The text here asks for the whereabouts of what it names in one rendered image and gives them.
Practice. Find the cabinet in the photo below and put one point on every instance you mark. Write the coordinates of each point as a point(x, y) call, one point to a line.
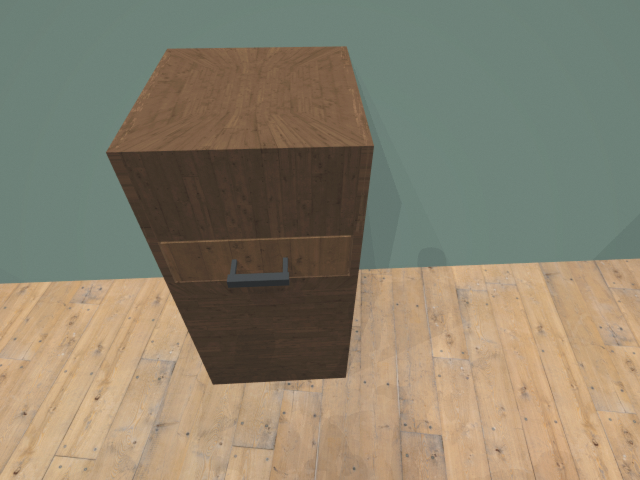
point(244, 143)

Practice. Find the handle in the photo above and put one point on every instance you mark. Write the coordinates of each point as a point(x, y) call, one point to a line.
point(258, 279)

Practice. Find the drawer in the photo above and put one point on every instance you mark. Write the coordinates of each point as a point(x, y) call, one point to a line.
point(211, 259)

